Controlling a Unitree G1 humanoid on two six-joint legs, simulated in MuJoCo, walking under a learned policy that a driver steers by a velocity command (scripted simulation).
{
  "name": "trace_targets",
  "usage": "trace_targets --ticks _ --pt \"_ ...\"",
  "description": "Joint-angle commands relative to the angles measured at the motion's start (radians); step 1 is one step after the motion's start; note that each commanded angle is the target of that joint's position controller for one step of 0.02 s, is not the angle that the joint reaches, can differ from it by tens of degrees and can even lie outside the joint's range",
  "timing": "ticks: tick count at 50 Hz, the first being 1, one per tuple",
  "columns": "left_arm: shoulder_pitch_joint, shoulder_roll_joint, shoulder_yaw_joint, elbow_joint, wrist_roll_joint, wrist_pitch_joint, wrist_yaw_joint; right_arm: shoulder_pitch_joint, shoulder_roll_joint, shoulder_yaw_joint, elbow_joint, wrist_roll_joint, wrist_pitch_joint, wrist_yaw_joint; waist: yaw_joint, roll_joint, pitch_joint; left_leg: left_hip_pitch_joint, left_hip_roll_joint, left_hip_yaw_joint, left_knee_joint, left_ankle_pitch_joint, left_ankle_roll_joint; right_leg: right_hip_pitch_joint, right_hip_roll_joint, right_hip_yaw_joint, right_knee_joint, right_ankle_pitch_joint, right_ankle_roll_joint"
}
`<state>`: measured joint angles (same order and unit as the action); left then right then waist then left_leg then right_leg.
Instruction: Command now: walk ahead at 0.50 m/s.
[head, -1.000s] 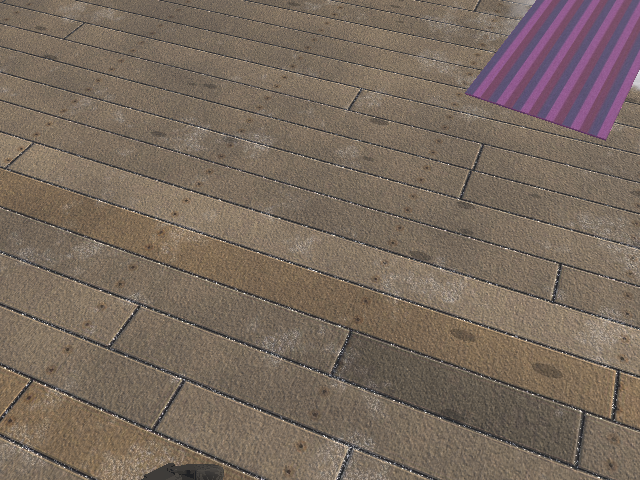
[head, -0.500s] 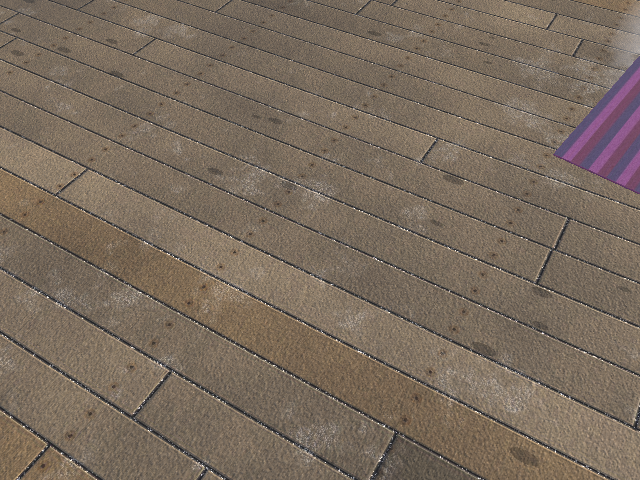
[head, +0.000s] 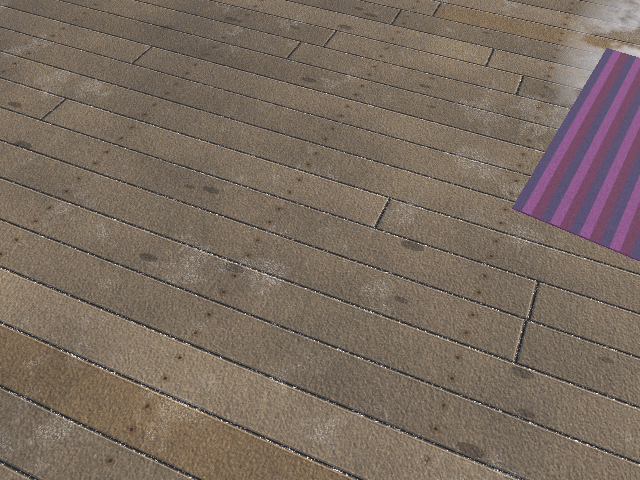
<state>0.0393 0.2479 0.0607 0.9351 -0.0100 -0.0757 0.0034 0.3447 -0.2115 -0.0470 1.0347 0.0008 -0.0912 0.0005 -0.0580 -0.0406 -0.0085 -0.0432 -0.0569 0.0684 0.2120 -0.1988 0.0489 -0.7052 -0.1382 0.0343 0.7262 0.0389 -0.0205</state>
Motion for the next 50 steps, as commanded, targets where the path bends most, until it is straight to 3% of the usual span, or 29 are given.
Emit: trace_targets --ticks 1,4,6,8,9,10,11,12,13,14,16,18,20,22,27,32,35,36,37,38,39,40,41,42,43,44,46,48,50 --pt "-0.123 0.038 -0.002 -0.069 -0.007 -0.01 -0.013 0.026 -0.165 -0.033 -0.026 0.011 -0.007 -0.009 -0.003 0.099 0.078 -0.011 0.268 -0.124 -0.086 0.198 0.145 0.01 0.027 -0.03 -0.113 0.05 0.0" --pt "-0.176 0.048 -0.005 -0.095 -0.013 -0.017 -0.032 0.052 -0.174 -0.042 -0.005 0.014 0.007 -0.012 -0.009 0.105 0.098 0.081 0.312 -0.127 -0.035 0.215 0.135 0.005 0.035 -0.024 -0.178 -0.016 -0.024" --pt "-0.151 0.072 0.002 -0.096 -0.015 -0.024 -0.042 0.038 -0.188 -0.05 -0.003 0.016 0.016 -0.015 0.02 0.12 0.081 0.112 0.331 -0.13 0.017 0.312 0.119 0.078 0.055 -0.038 -0.206 -0.091 -0.049" --pt "0.028 0.124 0.032 -0.044 -0.009 -0.028 -0.041 -0.003 -0.19 -0.051 -0.011 0.018 0.025 -0.015 0.121 0.128 -0.023 0.091 0.287 -0.084 0.221 0.615 0.088 0.346 0.121 -0.097 -0.232 -0.12 -0.089" --pt "0.222 0.181 0.059 0.016 -0.003 -0.028 -0.034 -0.011 -0.156 -0.038 -0.023 0.01 0.026 -0.016 0.194 0.091 -0.143 -0.04 0.23 -0.04 0.459 0.59 0.058 0.626 0.087 -0.052 -0.199 -0.1 -0.13" --pt "0.378 0.286 0.083 0.043 0.016 -0.024 -0.026 0.076 -0.069 -0.011 -0.045 -0.004 0.012 -0.007 0.181 -0.12 -0.306 -0.415 0.096 0.006 0.865 0.201 -0.011 1.026 -0.174 0.343 -0.22 -0.175 -0.264" --pt "0.404 0.249 0.066 0.053 0.007 -0.017 -0.029 0.082 -0.042 0.001 -0.038 0.008 -0.016 0.002 0.173 -0.255 -0.399 -0.627 -0.01 -0.111 1.086 -0.357 -0.027 1.137 -0.273 0.703 -0.411 -0.317 -0.341" --pt "0.325 0.183 0.045 0.038 -0.002 -0.021 -0.029 -0.005 -0.133 -0.022 -0.054 0.037 -0.036 0.006 0.175 -0.178 -0.275 -0.74 0.058 -0.178 1.178 -0.333 0.001 1.045 -0.231 0.602 -0.43 -0.389 -0.283" --pt "0.235 0.136 0.032 0.012 -0.001 -0.024 -0.027 -0.084 -0.153 -0.026 -0.077 0.048 -0.044 0.003 0.155 -0.115 -0.169 -0.759 0.114 -0.148 1.165 -0.246 0.02 0.901 -0.197 0.453 -0.441 -0.35 -0.243" --pt "0.158 0.103 0.02 -0.001 0.009 -0.028 -0.031 -0.117 -0.148 -0.03 -0.08 0.04 -0.039 -0.006 0.118 -0.035 -0.091 -0.712 0.161 -0.127 1.098 -0.157 0.021 0.735 -0.159 0.341 -0.474 -0.264 -0.222" --pt "0.103 0.054 0.004 0.002 0.024 -0.035 -0.037 -0.083 -0.119 -0.039 -0.07 0.023 -0.009 -0.017 0.053 -0.047 -0.044 -0.584 0.209 -0.139 0.996 -0.077 0.024 0.554 -0.105 0.229 -0.532 -0.193 -0.197" --pt "0.135 0.077 0.007 0.02 0.02 -0.037 -0.032 -0.075 -0.088 -0.037 -0.071 0.019 0.009 -0.02 0.038 -0.043 -0.017 -0.57 0.219 -0.129 0.925 -0.049 0.014 0.501 -0.094 0.178 -0.577 -0.153 -0.209" --pt "0.175 0.115 0.015 0.033 0.02 -0.038 -0.017 -0.143 -0.1 -0.041 -0.096 0.011 0.015 -0.022 0.045 -0.015 0.015 -0.637 0.224 -0.127 0.82 0.038 -0.007 0.511 -0.097 0.149 -0.606 -0.106 -0.217" --pt "0.213 0.122 0.016 0.043 0.018 -0.034 -0.004 -0.21 -0.099 -0.043 -0.118 0.003 0.015 -0.019 0.06 -0.007 0.028 -0.683 0.222 -0.125 0.705 0.145 -0.023 0.545 -0.091 0.118 -0.614 -0.064 -0.208" --pt "0.296 0.123 0.016 0.068 0.004 -0.028 0.007 -0.368 -0.075 -0.031 -0.156 0.012 0.01 0.0 0.107 -0.013 0.066 -0.648 0.177 -0.079 0.454 0.311 -0.031 0.597 -0.059 0.033 -0.624 -0.057 -0.174" --pt "0.365 0.136 0.028 0.106 -0.003 -0.008 0.01 -0.476 -0.08 -0.019 -0.2 0.022 0.0 0.028 0.132 -0.019 0.108 -0.668 0.156 -0.074 0.334 0.228 -0.007 0.75 -0.117 0.028 -0.554 -0.02 -0.167" --pt "0.333 0.159 0.039 0.104 -0.006 0.005 0.014 -0.402 -0.124 -0.033 -0.191 0.024 -0.009 0.037 0.071 -0.051 0.059 -0.51 0.109 -0.038 0.296 0.122 0.034 0.788 -0.133 0.019 -0.444 0.232 -0.139" --pt "0.306 0.157 0.039 0.098 -0.009 0.009 0.014 -0.291 -0.153 -0.05 -0.159 0.019 -0.011 0.035 0.008 -0.053 -0.006 -0.351 0.071 -0.005 0.278 0.122 0.055 0.77 -0.102 -0.012 -0.32 0.399 -0.12" --pt "0.295 0.129 0.028 0.088 -0.006 0.012 0.014 -0.107 -0.206 -0.077 -0.1 0.014 -0.011 0.029 -0.066 -0.028 -0.118 -0.087 0.077 -0.02 0.3 0.142 0.089 0.667 -0.045 -0.053 -0.104 0.416 -0.091" --pt "0.331 0.081 0.011 0.064 0.011 0.008 0.012 0.062 -0.286 -0.097 -0.066 -0.001 -0.007 0.018 -0.087 0.128 -0.271 0.244 0.303 -0.324 0.293 0.084 0.175 0.389 0.044 -0.103 0.256 0.078 -0.044" --pt "0.411 -0.023 -0.019 0.067 0.006 -0.019 0.0 0.086 -0.302 -0.09 -0.056 0.0 -0.005 0.026 -0.032 0.358 -0.371 0.452 0.461 -0.77 0.13 -0.067 0.298 0.08 0.211 -0.009 0.522 -0.607 -0.007" --pt "0.33 0.081 0.006 0.063 -0.02 -0.041 -0.005 0.046 -0.217 -0.066 -0.062 0.012 -0.008 0.026 -0.053 0.259 -0.298 0.405 0.421 -0.739 0.093 -0.161 0.251 -0.035 0.151 0.092 0.63 -0.605 -0.029" --pt "0.243 0.117 0.014 0.035 -0.036 -0.054 -0.007 -0.041 -0.176 -0.054 -0.082 0.015 -0.012 0.023 -0.04 0.209 -0.172 0.273 0.391 -0.584 0.081 -0.111 0.209 -0.085 0.098 0.06 0.629 -0.514 -0.046" --pt "0.2 0.115 0.017 0.027 -0.032 -0.055 0.002 -0.121 -0.153 -0.044 -0.1 0.005 -0.015 0.025 -0.006 0.115 -0.109 0.121 0.359 -0.479 0.054 -0.027 0.187 -0.04 0.045 0.035 0.58 -0.413 -0.049" --pt "0.187 0.109 0.026 0.028 -0.019 -0.046 0.01 -0.168 -0.119 -0.034 -0.105 -0.008 -0.019 0.029 0.026 0.097 -0.057 -0.006 0.327 -0.403 0.024 0.053 0.178 0.012 0.014 0.032 0.521 -0.356 -0.049" --pt "0.215 0.091 0.028 0.032 -0.015 -0.031 0.011 -0.182 -0.096 -0.025 -0.1 -0.016 -0.021 0.032 0.058 0.117 -0.051 -0.075 0.307 -0.356 -0.004 0.083 0.173 0.073 -0.009 0.041 0.489 -0.323 -0.05" --pt "0.232 0.055 0.026 0.032 -0.012 -0.01 0.013 -0.155 -0.107 -0.025 -0.084 -0.01 -0.022 0.028 0.077 0.12 -0.027 -0.133 0.292 -0.3 -0.05 0.11 0.184 0.098 -0.023 0.033 0.415 -0.307 -0.041" --pt "0.167 0.062 0.029 0.007 -0.004 -0.001 0.017 -0.118 -0.147 -0.033 -0.072 -0.008 -0.023 0.013 0.071 0.097 0.01 -0.138 0.293 -0.265 -0.084 0.149 0.191 0.037 -0.029 0.025 0.317 -0.23 -0.019" --pt "0.096 0.063 0.031 -0.019 0.005 -0.001 0.015 -0.08 -0.16 -0.035 -0.062 -0.007 -0.019 -0.001 0.055 0.086 0.029 -0.109 0.288 -0.233 -0.096 0.193 0.184 -0.016 -0.027 0.022 0.201 -0.124 0.001"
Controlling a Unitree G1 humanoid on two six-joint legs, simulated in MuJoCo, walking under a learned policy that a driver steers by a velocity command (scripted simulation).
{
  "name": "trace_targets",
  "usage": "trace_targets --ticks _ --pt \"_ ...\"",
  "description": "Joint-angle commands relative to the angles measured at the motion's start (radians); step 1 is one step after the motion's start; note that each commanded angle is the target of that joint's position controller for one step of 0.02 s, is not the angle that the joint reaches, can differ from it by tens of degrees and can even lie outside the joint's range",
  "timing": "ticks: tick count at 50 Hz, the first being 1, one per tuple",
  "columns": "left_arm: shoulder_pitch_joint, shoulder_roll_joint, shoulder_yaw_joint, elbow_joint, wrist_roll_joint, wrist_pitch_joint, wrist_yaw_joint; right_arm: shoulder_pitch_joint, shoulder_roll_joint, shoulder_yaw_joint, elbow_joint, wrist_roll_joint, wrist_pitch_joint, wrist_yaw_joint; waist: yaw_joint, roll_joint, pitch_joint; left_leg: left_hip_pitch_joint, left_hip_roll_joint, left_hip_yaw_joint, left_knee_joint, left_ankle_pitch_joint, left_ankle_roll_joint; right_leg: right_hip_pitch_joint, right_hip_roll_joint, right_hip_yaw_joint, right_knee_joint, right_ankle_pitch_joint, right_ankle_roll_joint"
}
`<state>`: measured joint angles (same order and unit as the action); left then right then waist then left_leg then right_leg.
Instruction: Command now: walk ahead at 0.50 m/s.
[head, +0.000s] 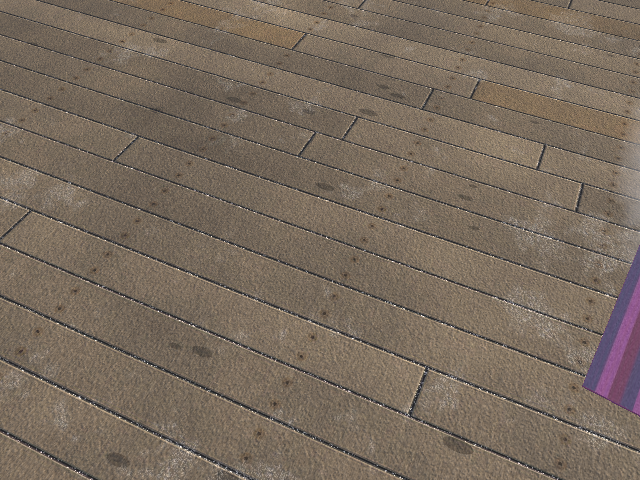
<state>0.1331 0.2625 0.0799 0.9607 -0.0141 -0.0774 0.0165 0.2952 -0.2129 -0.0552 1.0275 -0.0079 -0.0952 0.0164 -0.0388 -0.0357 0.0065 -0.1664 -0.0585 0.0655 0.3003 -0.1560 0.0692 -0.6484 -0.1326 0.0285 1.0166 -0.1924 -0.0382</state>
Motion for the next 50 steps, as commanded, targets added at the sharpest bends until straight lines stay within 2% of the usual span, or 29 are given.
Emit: trace_targets --ticks 1,5,10,12,13,14,15,16,17,18,19,20,22,24,26,29,33,37,39,41,42,43,44,45,46,47,48,49,50 --pt "-0.024 0.043 0.01 -0.053 0.01 0.0 -0.002 -0.018 -0.157 -0.026 -0.052 0.003 -0.012 -0.021 0.03 0.083 0.018 0.022 0.277 -0.204 -0.185 0.167 0.154 -0.074 -0.027 0.022 -0.148 0.163 0.023" --pt "-0.156 0.022 -0.002 -0.087 0.001 -0.005 -0.018 0.046 -0.159 -0.025 -0.032 0.014 -0.008 -0.027 -0.011 0.091 0.05 0.047 0.245 -0.13 -0.195 0.164 0.124 -0.025 0.017 -0.024 -0.357 0.301 0.025" --pt "-0.267 0.031 -0.014 -0.134 -0.009 -0.015 -0.046 0.116 -0.172 -0.035 0.008 0.022 0.013 -0.03 -0.036 0.098 0.091 0.209 0.309 -0.129 -0.128 0.201 0.118 -0.052 0.038 -0.026 -0.475 0.228 -0.001" --pt "-0.241 0.055 -0.008 -0.138 -0.011 -0.021 -0.055 0.103 -0.186 -0.043 0.009 0.024 0.022 -0.034 -0.006 0.115 0.072 0.251 0.331 -0.13 -0.073 0.312 0.101 0.012 0.057 -0.037 -0.503 0.154 -0.027" --pt "-0.187 0.079 0.002 -0.126 -0.01 -0.023 -0.055 0.082 -0.196 -0.047 0.004 0.025 0.026 -0.035 0.029 0.131 0.036 0.255 0.325 -0.119 -0.013 0.464 0.089 0.106 0.086 -0.059 -0.51 0.121 -0.043" --pt "-0.069 0.109 0.021 -0.091 -0.005 -0.025 -0.053 0.056 -0.194 -0.045 -0.002 0.027 0.031 -0.035 0.095 0.133 -0.033 0.235 0.293 -0.088 0.119 0.624 0.069 0.273 0.122 -0.091 -0.527 0.123 -0.066" --pt "0.117 0.163 0.046 -0.034 0.0 -0.024 -0.046 0.046 -0.166 -0.034 -0.013 0.023 0.033 -0.034 0.167 0.107 -0.148 0.117 0.238 -0.05 0.339 0.607 0.039 0.546 0.1 -0.061 -0.5 0.148 -0.102" --pt "0.278 0.258 0.069 -0.005 0.02 -0.021 -0.038 0.129 -0.085 -0.009 -0.034 0.008 0.022 -0.027 0.162 -0.078 -0.317 -0.242 0.118 -0.002 0.732 0.245 -0.023 0.951 -0.155 0.303 -0.5 0.086 -0.228" --pt "0.306 0.232 0.056 0.007 0.007 -0.015 -0.041 0.152 -0.038 0.009 -0.026 0.015 -0.004 -0.018 0.147 -0.248 -0.414 -0.473 -0.009 -0.099 0.979 -0.394 -0.048 1.084 -0.277 0.691 -0.686 -0.055 -0.316" --pt "0.243 0.165 0.032 -0.003 -0.001 -0.017 -0.041 0.069 -0.133 -0.016 -0.042 0.042 -0.026 -0.012 0.154 -0.172 -0.31 -0.584 0.056 -0.185 1.076 -0.387 -0.021 1.006 -0.238 0.619 -0.714 -0.143 -0.264" --pt "0.154 0.123 0.02 -0.028 0.002 -0.019 -0.038 -0.017 -0.157 -0.02 -0.068 0.058 -0.035 -0.013 0.136 -0.115 -0.193 -0.615 0.11 -0.154 1.069 -0.306 -0.003 0.863 -0.206 0.47 -0.728 -0.108 -0.226" --pt "0.079 0.094 0.009 -0.04 0.013 -0.024 -0.041 -0.057 -0.153 -0.024 -0.074 0.05 -0.034 -0.02 0.102 -0.03 -0.108 -0.576 0.158 -0.13 1.003 -0.216 -0.001 0.697 -0.169 0.359 -0.764 -0.026 -0.208" --pt "0.025 0.048 -0.007 -0.039 0.029 -0.033 -0.048 -0.03 -0.127 -0.034 -0.066 0.031 -0.006 -0.03 0.038 -0.04 -0.058 -0.455 0.208 -0.14 0.901 -0.134 0.001 0.515 -0.117 0.251 -0.821 0.054 -0.185" --pt "0.05 0.066 -0.005 -0.023 0.023 -0.035 -0.045 -0.016 -0.092 -0.032 -0.064 0.029 0.014 -0.033 0.019 -0.039 -0.032 -0.437 0.221 -0.132 0.829 -0.11 -0.008 0.457 -0.105 0.196 -0.867 0.084 -0.195" --pt "0.087 0.102 0.002 -0.011 0.022 -0.036 -0.031 -0.083 -0.102 -0.036 -0.089 0.021 0.022 -0.036 0.025 -0.018 0.002 -0.502 0.226 -0.127 0.729 -0.024 -0.03 0.46 -0.104 0.159 -0.897 0.132 -0.202" --pt "0.138 0.109 0.002 0.003 0.019 -0.03 -0.014 -0.178 -0.098 -0.036 -0.12 0.012 0.02 -0.029 0.045 -0.014 0.021 -0.552 0.217 -0.116 0.557 0.145 -0.052 0.497 -0.082 0.097 -0.907 0.195 -0.18" --pt "0.207 0.112 0.002 0.026 0.008 -0.025 -0.007 -0.313 -0.075 -0.023 -0.156 0.02 0.014 -0.014 0.088 -0.017 0.052 -0.507 0.174 -0.071 0.355 0.277 -0.054 0.529 -0.054 0.028 -0.914 0.196 -0.153" --pt "0.277 0.12 0.008 0.061 0.002 -0.008 -0.005 -0.414 -0.078 -0.011 -0.195 0.028 0.007 0.008 0.119 -0.018 0.087 -0.543 0.154 -0.065 0.254 0.225 -0.039 0.668 -0.101 0.025 -0.862 0.222 -0.152" --pt "0.281 0.132 0.015 0.069 -0.001 0.002 -0.001 -0.425 -0.091 -0.011 -0.212 0.031 0.0 0.02 0.106 -0.03 0.087 -0.528 0.144 -0.064 0.222 0.156 -0.017 0.727 -0.132 0.032 -0.817 0.292 -0.142" --pt "0.25 0.15 0.022 0.063 -0.002 0.011 0.001 -0.349 -0.129 -0.025 -0.199 0.031 -0.006 0.024 0.052 -0.059 0.036 -0.388 0.102 -0.032 0.202 0.085 0.012 0.748 -0.135 0.022 -0.727 0.519 -0.119" --pt "0.224 0.149 0.021 0.057 -0.005 0.015 0.002 -0.236 -0.16 -0.043 -0.167 0.027 -0.007 0.022 -0.013 -0.063 -0.031 -0.225 0.065 0.0 0.185 0.088 0.034 0.73 -0.105 -0.008 -0.601 0.682 -0.1" --pt "0.213 0.122 0.011 0.047 -0.001 0.018 0.002 -0.054 -0.213 -0.069 -0.11 0.021 -0.007 0.015 -0.086 -0.04 -0.145 0.045 0.081 -0.023 0.21 0.118 0.07 0.619 -0.05 -0.048 -0.388 0.675 -0.07" --pt "0.282 0.053 -0.012 0.026 0.015 0.008 -0.003 0.107 -0.3 -0.091 -0.08 0.003 -0.004 0.006 -0.089 0.121 -0.307 0.437 0.327 -0.364 0.223 0.071 0.183 0.277 0.057 -0.093 -0.013 0.327 -0.013" --pt "0.335 -0.022 -0.037 0.035 0.013 -0.018 -0.014 0.144 -0.294 -0.081 -0.066 0.012 0.001 0.01 -0.061 0.311 -0.413 0.602 0.462 -0.762 0.056 -0.079 0.275 0.023 0.2 0.01 0.229 -0.381 0.016" --pt "0.24 0.081 -0.009 0.021 -0.017 -0.038 -0.019 0.104 -0.218 -0.058 -0.07 0.023 -0.001 0.009 -0.08 0.235 -0.323 0.542 0.42 -0.713 0.018 -0.182 0.225 -0.09 0.14 0.096 0.33 -0.378 -0.007" --pt "0.152 0.112 -0.002 -0.009 -0.033 -0.049 -0.019 0.007 -0.185 -0.047 -0.093 0.025 -0.004 0.006 -0.061 0.19 -0.188 0.393 0.393 -0.57 -0.004 -0.137 0.187 -0.137 0.085 0.058 0.323 -0.284 -0.022" --pt "0.108 0.111 0.002 -0.015 -0.025 -0.049 -0.011 -0.069 -0.158 -0.037 -0.108 0.012 -0.007 0.007 -0.031 0.108 -0.116 0.235 0.36 -0.468 -0.036 -0.057 0.17 -0.095 0.038 0.036 0.273 -0.189 -0.025" --pt "0.108 0.101 0.009 -0.013 -0.014 -0.04 -0.005 -0.115 -0.126 -0.027 -0.114 -0.001 -0.011 0.011 0.007 0.099 -0.068 0.108 0.328 -0.391 -0.068 0.014 0.159 -0.034 0.006 0.036 0.215 -0.132 -0.025" --pt "0.136 0.079 0.01 -0.008 -0.01 -0.025 -0.003 -0.131 -0.103 -0.02 -0.11 -0.008 -0.013 0.014 0.039 0.116 -0.061 0.038 0.305 -0.344 -0.098 0.034 0.153 0.028 -0.014 0.043 0.182 -0.101 -0.026"
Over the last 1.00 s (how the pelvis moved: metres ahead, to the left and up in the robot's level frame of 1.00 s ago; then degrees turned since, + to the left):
0.56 0.00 0.00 0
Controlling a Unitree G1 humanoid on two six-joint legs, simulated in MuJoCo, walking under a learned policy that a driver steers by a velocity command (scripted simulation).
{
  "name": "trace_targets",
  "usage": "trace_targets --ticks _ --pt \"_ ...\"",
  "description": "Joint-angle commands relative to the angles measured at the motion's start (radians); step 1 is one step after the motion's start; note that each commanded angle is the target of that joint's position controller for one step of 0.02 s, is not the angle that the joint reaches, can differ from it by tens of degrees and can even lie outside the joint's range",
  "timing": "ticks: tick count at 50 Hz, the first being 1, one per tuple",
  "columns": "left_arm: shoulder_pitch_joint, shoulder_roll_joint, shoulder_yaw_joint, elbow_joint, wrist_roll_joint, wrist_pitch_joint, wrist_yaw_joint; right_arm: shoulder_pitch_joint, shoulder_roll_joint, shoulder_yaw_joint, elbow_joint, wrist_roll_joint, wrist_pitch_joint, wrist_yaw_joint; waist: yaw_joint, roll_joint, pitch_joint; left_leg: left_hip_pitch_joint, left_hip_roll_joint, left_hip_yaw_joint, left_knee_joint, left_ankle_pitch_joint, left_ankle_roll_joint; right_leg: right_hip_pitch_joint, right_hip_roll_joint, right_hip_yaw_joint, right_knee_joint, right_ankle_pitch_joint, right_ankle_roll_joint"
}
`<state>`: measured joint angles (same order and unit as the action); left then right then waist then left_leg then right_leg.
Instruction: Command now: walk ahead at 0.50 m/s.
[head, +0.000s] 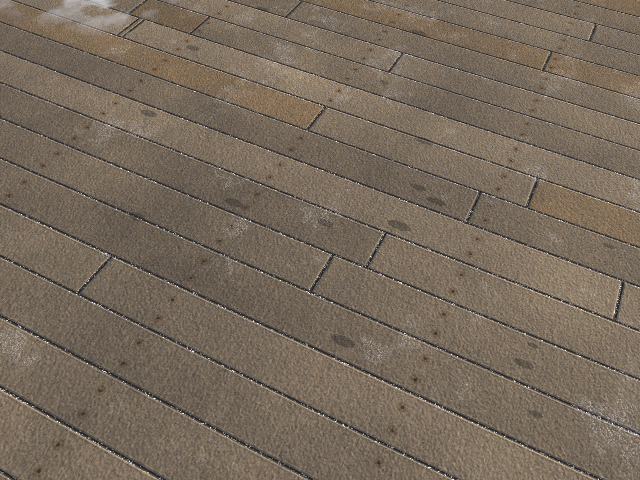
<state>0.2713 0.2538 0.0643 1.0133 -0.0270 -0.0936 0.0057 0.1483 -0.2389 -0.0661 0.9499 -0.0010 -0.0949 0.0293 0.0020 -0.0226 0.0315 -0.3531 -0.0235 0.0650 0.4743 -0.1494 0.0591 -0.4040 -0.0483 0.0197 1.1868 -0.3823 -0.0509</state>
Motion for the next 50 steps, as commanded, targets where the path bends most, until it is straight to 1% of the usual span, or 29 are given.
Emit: trace_targets --ticks 1,2,5,7,10,14,17,18,19,20,21,22,23,24,25,26,27,28,30,32,34,38,43,45,46,47,48,49,50 --pt "0.017 0.062 0.024 -0.056 0.003 0.003 0.009 0.022 -0.076 -0.008 -0.027 -0.012 -0.014 0.002 0.011 0.11 -0.078 0.189 0.26 -0.313 -0.298 0.034 0.167 -0.191 -0.105 0.049 -0.022 0.098 -0.01" --pt "0.015 0.051 0.023 -0.058 0.005 0.012 0.01 0.037 -0.091 -0.01 -0.019 -0.007 -0.016 -0.002 0.017 0.107 -0.061 0.163 0.256 -0.285 -0.32 0.053 0.174 -0.194 -0.112 0.043 -0.059 0.11 -0.003" --pt "-0.088 0.063 0.028 -0.097 0.019 0.02 0.014 0.094 -0.137 -0.02 -0.001 -0.006 -0.016 -0.023 0.003 0.075 -0.015 0.175 0.256 -0.235 -0.358 0.124 0.181 -0.289 -0.119 0.036 -0.215 0.247 0.031" --pt "-0.148 0.055 0.026 -0.117 0.023 0.017 0.007 0.123 -0.138 -0.018 0.008 -0.003 -0.011 -0.033 -0.009 0.075 -0.006 0.196 0.236 -0.188 -0.361 0.164 0.162 -0.305 -0.11 0.027 -0.333 0.363 0.042" --pt "-0.251 0.036 0.016 -0.144 0.017 0.012 -0.005 0.169 -0.142 -0.017 0.021 0.006 -0.007 -0.039 -0.041 0.08 0.016 0.207 0.206 -0.124 -0.368 0.167 0.137 -0.259 -0.074 -0.01 -0.503 0.484 0.043" --pt "-0.362 0.037 0.004 -0.181 0.008 0.007 -0.025 0.245 -0.151 -0.022 0.057 0.014 0.006 -0.04 -0.077 0.078 0.053 0.327 0.245 -0.116 -0.333 0.16 0.134 -0.276 -0.048 -0.022 -0.62 0.467 0.032" --pt "-0.374 0.062 0.005 -0.203 0.004 -0.002 -0.043 0.251 -0.167 -0.033 0.07 0.018 0.022 -0.046 -0.056 0.094 0.051 0.422 0.293 -0.127 -0.265 0.257 0.116 -0.256 -0.035 -0.021 -0.668 0.366 -0.003" --pt "-0.337 0.08 0.012 -0.197 0.004 -0.005 -0.045 0.236 -0.175 -0.036 0.067 0.018 0.027 -0.047 -0.03 0.107 0.028 0.436 0.295 -0.122 -0.223 0.361 0.104 -0.191 -0.016 -0.034 -0.678 0.328 -0.017" --pt "-0.26 0.107 0.025 -0.178 0.007 -0.007 -0.044 0.211 -0.182 -0.038 0.06 0.02 0.031 -0.048 0.017 0.121 -0.021 0.433 0.281 -0.103 -0.136 0.531 0.089 -0.069 0.018 -0.065 -0.689 0.309 -0.035" --pt "-0.098 0.149 0.05 -0.126 0.011 -0.007 -0.04 0.195 -0.163 -0.031 0.054 0.02 0.036 -0.048 0.092 0.106 -0.114 0.384 0.229 -0.064 0.045 0.63 0.064 0.148 0.047 -0.086 -0.697 0.325 -0.063" --pt "0.092 0.221 0.072 -0.082 0.024 -0.006 -0.031 0.203 -0.131 -0.015 0.032 0.006 0.037 -0.048 0.149 0.013 -0.261 0.182 0.169 -0.02 0.346 0.41 0.029 0.467 -0.105 0.087 -0.661 0.345 -0.123" --pt "0.171 0.295 0.087 -0.056 0.022 0.0 -0.033 0.327 0.004 0.024 0.025 0.0 0.014 -0.034 0.085 -0.256 -0.394 -0.229 -0.027 -0.03 0.718 -0.235 -0.041 0.813 -0.336 0.575 -0.774 0.154 -0.292" --pt "0.164 0.203 0.057 -0.061 0.015 0.001 -0.032 0.268 -0.077 0.007 0.033 0.02 -0.013 -0.028 0.116 -0.204 -0.407 -0.352 -0.011 -0.176 0.858 -0.42 -0.025 0.819 -0.335 0.7 -0.877 0.043 -0.278" --pt "0.073 0.159 0.043 -0.078 0.013 -0.003 -0.028 0.17 -0.137 -0.009 0.001 0.046 -0.03 -0.025 0.107 -0.16 -0.26 -0.432 0.044 -0.171 0.889 -0.357 -0.006 0.701 -0.303 0.553 -0.886 0.069 -0.229" --pt "-0.008 0.13 0.033 -0.101 0.02 -0.007 -0.027 0.109 -0.139 -0.009 -0.013 0.047 -0.035 -0.031 0.08 -0.072 -0.181 -0.407 0.1 -0.142 0.849 -0.263 0.001 0.552 -0.267 0.428 -0.905 0.159 -0.203" --pt "-0.064 0.1 0.024 -0.106 0.032 -0.01 -0.03 0.081 -0.134 -0.016 -0.016 0.033 -0.03 -0.038 0.05 -0.031 -0.115 -0.362 0.133 -0.131 0.782 -0.2 -0.001 0.409 -0.235 0.34 -0.934 0.251 -0.19" --pt "-0.087 0.072 0.014 -0.105 0.042 -0.015 -0.032 0.101 -0.124 -0.022 -0.012 0.025 -0.016 -0.042 0.012 -0.048 -0.1 -0.292 0.162 -0.141 0.736 -0.161 0.002 0.324 -0.208 0.282 -0.96 0.296 -0.178" --pt "-0.087 0.064 0.012 -0.099 0.043 -0.016 -0.035 0.122 -0.101 -0.021 -0.007 0.024 -0.002 -0.042 -0.005 -0.058 -0.091 -0.254 0.169 -0.14 0.704 -0.146 0.001 0.279 -0.196 0.253 -0.988 0.305 -0.179" --pt "-0.061 0.092 0.017 -0.085 0.034 -0.019 -0.029 0.116 -0.074 -0.019 -0.011 0.021 0.016 -0.045 -0.019 -0.05 -0.059 -0.258 0.183 -0.13 0.623 -0.121 -0.012 0.231 -0.191 0.204 -1.034 0.322 -0.19" --pt "-0.028 0.124 0.024 -0.074 0.033 -0.019 -0.015 0.044 -0.08 -0.021 -0.037 0.011 0.022 -0.046 -0.009 -0.028 -0.027 -0.321 0.188 -0.125 0.518 -0.03 -0.034 0.234 -0.193 0.173 -1.065 0.347 -0.195" --pt "0.0 0.128 0.024 -0.066 0.03 -0.014 -0.005 -0.019 -0.077 -0.021 -0.056 0.006 0.022 -0.042 0.004 -0.026 -0.012 -0.352 0.183 -0.119 0.404 0.086 -0.048 0.252 -0.177 0.129 -1.076 0.37 -0.179" --pt "0.06 0.131 0.023 -0.046 0.02 -0.008 0.003 -0.15 -0.056 -0.009 -0.088 0.012 0.015 -0.028 0.044 -0.033 0.019 -0.305 0.14 -0.074 0.191 0.248 -0.052 0.269 -0.138 0.043 -1.082 0.38 -0.144" --pt "0.137 0.143 0.03 -0.004 0.012 0.013 0.006 -0.267 -0.063 0.002 -0.135 0.023 0.006 -0.002 0.075 -0.039 0.058 -0.328 0.115 -0.067 0.068 0.19 -0.029 0.423 -0.196 0.04 -1.019 0.409 -0.137" --pt "0.129 0.157 0.037 0.0 0.01 0.023 0.01 -0.25 -0.086 -0.003 -0.142 0.025 -0.001 0.008 0.049 -0.055 0.045 -0.282 0.1 -0.06 0.039 0.117 -0.003 0.473 -0.223 0.045 -0.968 0.501 -0.12" --pt "0.11 0.166 0.041 -0.004 0.009 0.027 0.011 -0.203 -0.107 -0.012 -0.133 0.024 -0.004 0.01 0.018 -0.069 0.016 -0.203 0.077 -0.041 0.03 0.083 0.012 0.482 -0.221 0.037 -0.916 0.631 -0.108" --pt "0.084 0.167 0.04 -0.01 0.007 0.032 0.012 -0.104 -0.133 -0.028 -0.105 0.02 -0.005 0.008 -0.04 -0.075 -0.043 -0.058 0.041 -0.009 0.012 0.079 0.033 0.471 -0.195 0.01 -0.806 0.797 -0.089" --pt "0.075 0.14 0.03 -0.018 0.01 0.035 0.012 0.073 -0.184 -0.054 -0.048 0.015 -0.005 0.002 -0.112 -0.053 -0.15 0.19 0.039 -0.014 0.026 0.101 0.064 0.387 -0.14 -0.031 -0.604 0.832 -0.06" --pt "0.096 0.103 0.013 -0.043 0.033 0.034 0.013 0.255 -0.265 -0.075 -0.013 0.004 -0.002 -0.009 -0.153 0.096 -0.305 0.499 0.248 -0.268 0.045 0.106 0.13 0.162 -0.068 -0.08 -0.263 0.495 -0.022" --pt "0.21 -0.023 -0.02 -0.042 0.024 0.009 0.0 0.279 -0.297 -0.075 0.005 0.006 0.002 0.0 -0.077 0.352 -0.412 0.765 0.427 -0.745 -0.114 -0.108 0.283 -0.206 0.115 -0.01 0.032 -0.176 0.027"
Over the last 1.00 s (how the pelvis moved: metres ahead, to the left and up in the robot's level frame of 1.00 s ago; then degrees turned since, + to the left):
0.58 -0.01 -0.01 0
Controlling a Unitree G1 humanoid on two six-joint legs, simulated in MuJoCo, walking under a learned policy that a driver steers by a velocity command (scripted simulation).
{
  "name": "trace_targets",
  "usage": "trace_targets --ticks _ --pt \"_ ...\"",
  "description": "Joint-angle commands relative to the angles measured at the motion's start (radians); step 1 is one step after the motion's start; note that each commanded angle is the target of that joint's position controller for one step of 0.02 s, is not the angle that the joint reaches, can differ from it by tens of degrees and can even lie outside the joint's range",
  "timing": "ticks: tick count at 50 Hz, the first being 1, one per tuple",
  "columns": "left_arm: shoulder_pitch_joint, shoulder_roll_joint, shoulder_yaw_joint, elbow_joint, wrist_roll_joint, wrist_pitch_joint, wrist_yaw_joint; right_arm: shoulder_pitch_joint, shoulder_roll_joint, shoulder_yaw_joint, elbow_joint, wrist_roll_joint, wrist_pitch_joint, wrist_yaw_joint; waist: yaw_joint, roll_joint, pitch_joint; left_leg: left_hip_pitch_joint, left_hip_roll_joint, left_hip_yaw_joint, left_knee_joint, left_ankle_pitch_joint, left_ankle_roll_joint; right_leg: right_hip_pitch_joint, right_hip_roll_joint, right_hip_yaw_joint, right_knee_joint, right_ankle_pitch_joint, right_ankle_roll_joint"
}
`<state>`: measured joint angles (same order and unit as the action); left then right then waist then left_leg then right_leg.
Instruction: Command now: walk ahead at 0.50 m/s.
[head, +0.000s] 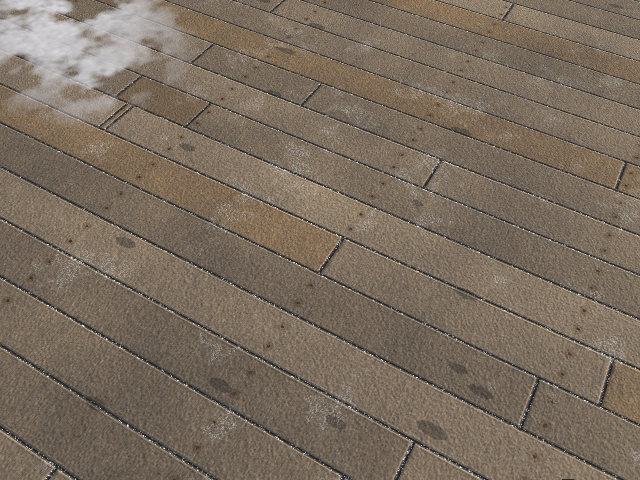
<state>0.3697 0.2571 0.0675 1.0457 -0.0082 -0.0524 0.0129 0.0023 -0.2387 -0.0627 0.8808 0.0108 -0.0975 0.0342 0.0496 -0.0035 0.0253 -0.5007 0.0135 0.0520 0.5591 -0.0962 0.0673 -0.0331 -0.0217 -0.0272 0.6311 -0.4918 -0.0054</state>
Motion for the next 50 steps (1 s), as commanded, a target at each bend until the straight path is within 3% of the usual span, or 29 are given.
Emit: trace_targets --ticks 1,2,3,4,5,6,8,11,15,19,21,23,24,25,26,27,28,29,30,31,32,34,36,39,43,47,50 --pt "0.027 0.085 0.0 -0.073 -0.019 -0.055 -0.012 0.397 -0.204 -0.052 0.063 0.004 0.002 -0.005 -0.159 0.216 -0.342 0.871 0.354 -0.737 -0.254 -0.279 0.232 -0.691 0.034 0.15 0.697 -0.088 -0.037" --pt "-0.069 0.126 0.012 -0.103 -0.038 -0.069 -0.015 0.313 -0.163 -0.04 0.045 0.005 -0.003 -0.009 -0.15 0.169 -0.212 0.744 0.323 -0.588 -0.267 -0.239 0.189 -0.749 -0.015 0.127 0.701 0.004 -0.055" --pt "-0.115 0.121 0.012 -0.111 -0.035 -0.071 -0.007 0.237 -0.143 -0.031 0.027 -0.005 -0.006 -0.009 -0.118 0.075 -0.143 0.596 0.291 -0.48 -0.292 -0.134 0.17 -0.709 -0.068 0.101 0.659 0.101 -0.057" --pt "-0.134 0.116 0.02 -0.112 -0.02 -0.065 0.0 0.189 -0.114 -0.024 0.022 -0.016 -0.008 -0.007 -0.089 0.054 -0.089 0.472 0.261 -0.401 -0.319 -0.048 0.163 -0.663 -0.098 0.095 0.598 0.157 -0.053" --pt "-0.11 0.101 0.023 -0.108 -0.016 -0.052 0.0 0.173 -0.091 -0.015 0.024 -0.026 -0.011 -0.005 -0.056 0.075 -0.082 0.401 0.238 -0.351 -0.346 -0.01 0.156 -0.6 -0.122 0.104 0.564 0.193 -0.054" --pt "-0.092 0.078 0.022 -0.104 -0.015 -0.04 0.001 0.178 -0.086 -0.014 0.03 -0.025 -0.013 -0.004 -0.042 0.084 -0.077 0.367 0.228 -0.322 -0.372 0.005 0.16 -0.57 -0.129 0.103 0.53 0.204 -0.052" --pt "-0.113 0.06 0.021 -0.113 -0.011 -0.024 0.003 0.208 -0.115 -0.019 0.044 -0.017 -0.016 -0.012 -0.033 0.073 -0.043 0.329 0.225 -0.272 -0.414 0.039 0.171 -0.59 -0.141 0.092 0.452 0.237 -0.036" --pt "-0.218 0.064 0.023 -0.151 0.003 -0.02 0.003 0.259 -0.147 -0.026 0.06 -0.015 -0.011 -0.032 -0.052 0.048 -0.007 0.353 0.218 -0.218 -0.443 0.099 0.168 -0.676 -0.142 0.084 0.29 0.389 -0.006" --pt "-0.345 0.04 0.011 -0.185 -0.001 -0.027 -0.012 0.314 -0.147 -0.023 0.077 -0.006 -0.004 -0.042 -0.088 0.059 0.02 0.363 0.168 -0.117 -0.451 0.127 0.128 -0.633 -0.102 0.041 0.061 0.582 -0.001" --pt "-0.46 0.038 -0.001 -0.223 -0.01 -0.032 -0.032 0.392 -0.155 -0.026 0.113 0.001 0.009 -0.043 -0.127 0.059 0.056 0.47 0.2 -0.103 -0.424 0.118 0.125 -0.641 -0.073 0.023 -0.061 0.583 -0.01" --pt "-0.49 0.048 -0.003 -0.244 -0.013 -0.039 -0.044 0.408 -0.163 -0.032 0.126 0.004 0.02 -0.046 -0.125 0.066 0.066 0.543 0.235 -0.11 -0.384 0.161 0.118 -0.653 -0.067 0.027 -0.096 0.524 -0.03" --pt "-0.458 0.075 0.004 -0.246 -0.015 -0.045 -0.053 0.393 -0.177 -0.039 0.127 0.006 0.03 -0.05 -0.091 0.085 0.043 0.59 0.257 -0.112 -0.325 0.284 0.099 -0.588 -0.047 0.016 -0.122 0.45 -0.056" --pt "-0.398 0.099 0.015 -0.232 -0.013 -0.047 -0.054 0.371 -0.187 -0.042 0.122 0.007 0.034 -0.051 -0.053 0.102 0.003 0.595 0.25 -0.099 -0.258 0.444 0.086 -0.489 -0.017 -0.009 -0.129 0.419 -0.073" --pt "-0.267 0.132 0.035 -0.193 -0.009 -0.047 -0.051 0.347 -0.18 -0.039 0.116 0.009 0.039 -0.052 0.017 0.1 -0.072 0.568 0.212 -0.065 -0.112 0.585 0.064 -0.308 0.017 -0.038 -0.148 0.43 -0.098" --pt "-0.08 0.189 0.06 -0.138 -0.001 -0.046 -0.043 0.343 -0.15 -0.026 0.101 0.002 0.041 -0.053 0.086 0.064 -0.199 0.425 0.158 -0.026 0.122 0.508 0.033 -0.017 -0.038 0.024 -0.107 0.46 -0.14" --pt "0.06 0.285 0.083 -0.111 0.013 -0.04 -0.036 0.452 -0.052 0.004 0.085 -0.009 0.025 -0.043 0.064 -0.145 -0.359 0.016 0.01 0.017 0.527 0.115 -0.041 0.398 -0.298 0.446 -0.133 0.332 -0.29" --pt "0.076 0.236 0.063 -0.104 0.001 -0.036 -0.038 0.441 -0.043 0.012 0.094 -0.004 -0.001 -0.036 0.067 -0.247 -0.431 -0.155 -0.073 -0.116 0.716 -0.472 -0.047 0.467 -0.38 0.757 -0.306 0.23 -0.337" --pt "0.002 0.177 0.043 -0.115 -0.006 -0.039 -0.037 0.352 -0.133 -0.014 0.069 0.025 -0.02 -0.03 0.065 -0.188 -0.303 -0.257 -0.006 -0.168 0.8 -0.448 -0.024 0.371 -0.342 0.648 -0.324 0.161 -0.284" --pt "-0.086 0.143 0.032 -0.139 -0.003 -0.041 -0.034 0.276 -0.146 -0.015 0.047 0.036 -0.027 -0.032 0.043 -0.127 -0.191 -0.271 0.049 -0.133 0.776 -0.359 -0.009 0.217 -0.309 0.51 -0.344 0.205 -0.251" --pt "-0.153 0.113 0.022 -0.148 0.009 -0.045 -0.037 0.239 -0.141 -0.02 0.043 0.026 -0.025 -0.04 0.011 -0.06 -0.112 -0.232 0.091 -0.114 0.711 -0.276 -0.008 0.058 -0.272 0.408 -0.381 0.276 -0.234" --pt "-0.192 0.083 0.013 -0.151 0.019 -0.051 -0.04 0.25 -0.133 -0.028 0.047 0.015 -0.012 -0.046 -0.028 -0.071 -0.079 -0.163 0.124 -0.122 0.649 -0.225 -0.006 -0.05 -0.239 0.339 -0.411 0.333 -0.217" --pt "-0.198 0.073 0.009 -0.142 0.019 -0.055 -0.043 0.29 -0.088 -0.025 0.058 0.011 0.014 -0.048 -0.064 -0.086 -0.061 -0.088 0.143 -0.121 0.584 -0.188 -0.012 -0.147 -0.212 0.27 -0.466 0.36 -0.219" --pt "-0.165 0.108 0.016 -0.127 0.016 -0.059 -0.033 0.253 -0.082 -0.026 0.043 0.005 0.026 -0.051 -0.068 -0.07 -0.029 -0.126 0.151 -0.111 0.505 -0.125 -0.031 -0.17 -0.209 0.225 -0.504 0.408 -0.232" --pt "-0.111 0.129 0.02 -0.109 0.013 -0.055 -0.014 0.15 -0.085 -0.028 0.008 -0.007 0.026 -0.049 -0.046 -0.047 -0.001 -0.203 0.15 -0.106 0.332 0.04 -0.059 -0.13 -0.198 0.17 -0.522 0.479 -0.222" --pt "-0.048 0.133 0.018 -0.089 0.002 -0.049 -0.005 0.017 -0.06 -0.015 -0.028 -0.001 0.017 -0.034 -0.005 -0.053 0.026 -0.158 0.107 -0.061 0.111 0.207 -0.063 -0.108 -0.16 0.085 -0.528 0.493 -0.188" --pt "0.028 0.142 0.023 -0.052 -0.005 -0.033 -0.003 -0.092 -0.06 -0.004 -0.067 0.008 0.011 -0.013 0.03 -0.049 0.061 -0.183 0.082 -0.051 0.0 0.179 -0.051 0.019 -0.203 0.081 -0.486 0.504 -0.187" --pt "0.032 0.158 0.032 -0.04 -0.009 -0.016 0.003 -0.097 -0.085 -0.006 -0.087 0.012 0.001 0.005 0.006 -0.068 0.055 -0.154 0.065 -0.05 -0.048 0.075 -0.016 0.111 -0.249 0.092 -0.415 0.615 -0.168"
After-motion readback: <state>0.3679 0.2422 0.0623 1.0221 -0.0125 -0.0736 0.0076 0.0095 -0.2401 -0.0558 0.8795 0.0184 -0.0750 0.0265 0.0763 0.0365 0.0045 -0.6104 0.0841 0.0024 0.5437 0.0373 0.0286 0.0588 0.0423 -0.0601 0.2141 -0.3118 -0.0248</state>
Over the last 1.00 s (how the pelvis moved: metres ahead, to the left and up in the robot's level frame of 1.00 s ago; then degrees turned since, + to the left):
0.58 -0.02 -0.01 0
